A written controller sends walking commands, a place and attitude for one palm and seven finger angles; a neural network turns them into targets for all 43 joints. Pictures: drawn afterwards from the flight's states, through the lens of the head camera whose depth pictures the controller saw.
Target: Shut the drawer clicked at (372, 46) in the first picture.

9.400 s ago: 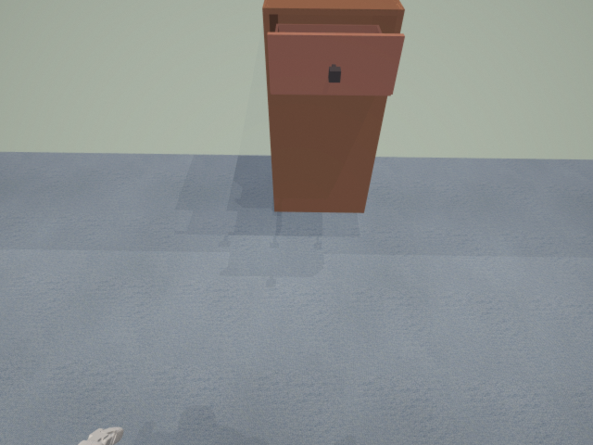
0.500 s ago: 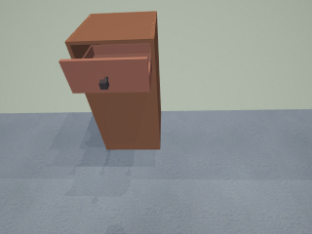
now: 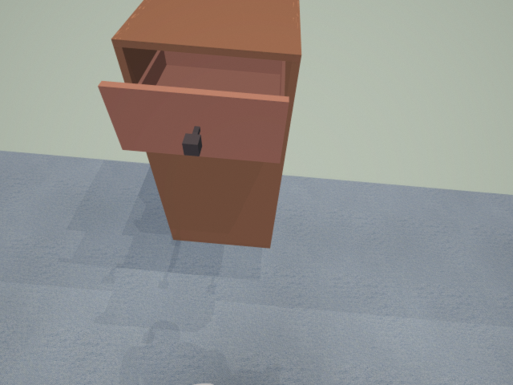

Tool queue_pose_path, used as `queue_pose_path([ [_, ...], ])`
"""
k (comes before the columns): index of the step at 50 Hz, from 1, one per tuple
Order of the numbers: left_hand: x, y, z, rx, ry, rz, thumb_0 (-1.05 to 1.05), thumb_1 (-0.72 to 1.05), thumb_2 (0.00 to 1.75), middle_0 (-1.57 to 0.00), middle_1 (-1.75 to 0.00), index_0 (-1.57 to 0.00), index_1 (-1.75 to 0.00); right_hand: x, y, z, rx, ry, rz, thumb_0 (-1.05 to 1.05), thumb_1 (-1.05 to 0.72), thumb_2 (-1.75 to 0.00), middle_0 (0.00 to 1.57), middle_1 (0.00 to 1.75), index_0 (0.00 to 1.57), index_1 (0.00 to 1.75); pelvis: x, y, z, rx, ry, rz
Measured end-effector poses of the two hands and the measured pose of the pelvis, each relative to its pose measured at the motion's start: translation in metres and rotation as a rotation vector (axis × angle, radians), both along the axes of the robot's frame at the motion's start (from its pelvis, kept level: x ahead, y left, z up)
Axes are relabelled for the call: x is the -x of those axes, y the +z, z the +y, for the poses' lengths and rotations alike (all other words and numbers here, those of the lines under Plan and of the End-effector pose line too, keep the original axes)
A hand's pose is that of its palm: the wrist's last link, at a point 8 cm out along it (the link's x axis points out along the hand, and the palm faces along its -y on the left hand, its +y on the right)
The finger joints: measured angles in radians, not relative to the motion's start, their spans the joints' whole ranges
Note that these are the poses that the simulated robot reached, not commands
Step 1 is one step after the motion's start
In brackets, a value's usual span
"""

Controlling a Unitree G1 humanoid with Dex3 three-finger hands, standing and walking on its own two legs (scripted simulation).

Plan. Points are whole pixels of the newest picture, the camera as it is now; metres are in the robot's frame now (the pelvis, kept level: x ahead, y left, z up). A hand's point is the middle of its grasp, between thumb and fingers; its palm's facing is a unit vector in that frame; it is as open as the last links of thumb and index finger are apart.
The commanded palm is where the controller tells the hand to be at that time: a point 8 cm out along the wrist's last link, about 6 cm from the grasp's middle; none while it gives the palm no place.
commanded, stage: take the last steps up to it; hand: left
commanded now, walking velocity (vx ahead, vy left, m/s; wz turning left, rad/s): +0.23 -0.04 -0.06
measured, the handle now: (194, 139) +0.57 +0.19 +0.02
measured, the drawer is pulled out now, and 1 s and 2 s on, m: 0.16 0.16 0.16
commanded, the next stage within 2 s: come to a stop and stand still in 0.22 s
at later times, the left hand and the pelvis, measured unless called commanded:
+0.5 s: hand (202, 317) +0.26 +0.13 -0.15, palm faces -0.06 -0.98 -0.21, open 7.4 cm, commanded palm none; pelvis +0.15 -0.03 +0.00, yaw +0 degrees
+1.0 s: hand out of the picture +0.11 +0.23 -0.16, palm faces +0.09 -0.97 -0.20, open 7.4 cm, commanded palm none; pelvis +0.09 +0.02 +0.02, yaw +1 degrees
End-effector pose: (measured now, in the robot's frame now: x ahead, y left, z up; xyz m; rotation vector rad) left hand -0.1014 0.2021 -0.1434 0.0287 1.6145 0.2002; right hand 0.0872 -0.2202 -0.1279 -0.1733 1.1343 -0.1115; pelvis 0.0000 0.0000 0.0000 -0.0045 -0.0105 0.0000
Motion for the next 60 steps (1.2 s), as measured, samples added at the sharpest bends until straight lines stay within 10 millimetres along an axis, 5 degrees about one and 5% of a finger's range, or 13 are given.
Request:
queue_pose_path([
  [6, -0.144, 0.012, 0.043, -0.071, -0.095, -0.281, 0.01, 0.91, 0.90, -0.20, -0.30, -0.20, -0.30, -0.006, 0.015, -0.001, 0.029, -0.079, 0.001, -0.02, -0.96, -0.90, 0.20, 0.30, 0.20, 0.30, -0.037, 0.015, 0.010, -0.012, -0.014, -0.008],
  [11, -0.239, 0.027, 0.047, -0.095, -0.137, -0.449, 0.01, 0.91, 0.90, -0.20, -0.30, -0.19, -0.30, 0.012, 0.008, 0.004, 0.003, -0.109, 0.119, -0.01, -0.94, -0.90, 0.20, 0.30, 0.20, 0.30, -0.066, 0.017, 0.009, -0.021, -0.011, -0.011],
  [16, -0.303, 0.034, 0.030, -0.087, -0.195, -0.494, 0.01, 0.91, 0.90, -0.20, -0.30, -0.19, -0.30, 0.032, -0.002, 0.009, -0.045, -0.160, 0.252, 0.00, -0.92, -0.90, 0.20, 0.30, 0.20, 0.30, -0.097, 0.016, 0.000, -0.024, -0.016, -0.010],
  [22, -0.353, 0.022, -0.009, -0.083, -0.253, -0.487, 0.01, 0.91, 0.90, -0.20, -0.30, -0.20, -0.30, 0.042, -0.017, 0.002, -0.094, -0.217, 0.407, 0.00, -0.91, -0.90, 0.20, 0.30, 0.20, 0.30, -0.138, 0.002, -0.026, -0.031, -0.024, -0.003],
  [28, -0.343, 0.020, -0.030, -0.078, -0.203, -0.439, 0.00, 0.91, 0.90, -0.20, -0.30, -0.20, -0.30, 0.010, -0.019, -0.020, -0.072, -0.202, 0.431, 0.01, -0.91, -0.90, 0.20, 0.30, 0.20, 0.30, -0.143, 0.006, -0.035, -0.023, 0.005, -0.008],
  [35, -0.311, 0.026, 0.007, -0.150, -0.157, -0.401, -0.01, 0.93, 0.90, -0.21, -0.30, -0.21, -0.30, -0.057, -0.016, -0.042, -0.007, -0.117, 0.256, 0.00, -0.91, -0.90, 0.20, 0.30, 0.20, 0.30, -0.122, 0.008, -0.024, -0.027, 0.010, -0.004],
  [41, -0.272, 0.015, 0.049, -0.162, -0.135, -0.379, 0.00, 0.91, 0.90, -0.21, -0.30, -0.20, -0.30, -0.085, -0.003, -0.030, 0.043, -0.066, 0.086, 0.00, -0.92, -0.90, 0.20, 0.30, 0.20, 0.30, -0.101, 0.001, 0.000, -0.011, 0.001, -0.006],
  [44, -0.251, 0.003, 0.067, -0.140, -0.111, -0.358, 0.00, 0.91, 0.90, -0.20, -0.30, -0.20, -0.30, -0.075, 0.003, -0.013, 0.062, -0.059, 0.045, 0.00, -0.92, -0.90, 0.20, 0.30, 0.20, 0.30, -0.093, -0.002, 0.013, -0.001, -0.002, -0.016],
  [49, -0.214, 0.012, 0.074, -0.094, -0.073, -0.294, 0.01, 0.91, 0.90, -0.20, -0.30, -0.20, -0.30, -0.044, 0.019, 0.015, 0.051, -0.044, 0.112, 0.00, -0.92, -0.90, 0.20, 0.30, 0.20, 0.30, -0.093, 0.017, 0.024, 0.027, 0.017, 0.000],
  [56, -0.165, 0.013, 0.064, -0.057, -0.091, -0.129, 0.01, 0.91, 0.90, -0.20, -0.30, -0.20, -0.30, -0.009, 0.021, 0.019, 0.044, -0.109, 0.186, 0.01, -0.93, -0.90, 0.20, 0.30, 0.20, 0.30, -0.093, 0.023, 0.021, 0.006, -0.019, 0.028],
  [60, -0.163, 0.015, 0.049, -0.049, -0.122, -0.077, 0.01, 0.91, 0.90, -0.20, -0.30, -0.20, -0.30, 0.018, 0.015, 0.012, 0.030, -0.154, 0.248, 0.01, -0.92, -0.90, 0.20, 0.30, 0.20, 0.30, -0.091, 0.022, 0.010, -0.002, -0.031, 0.031],
])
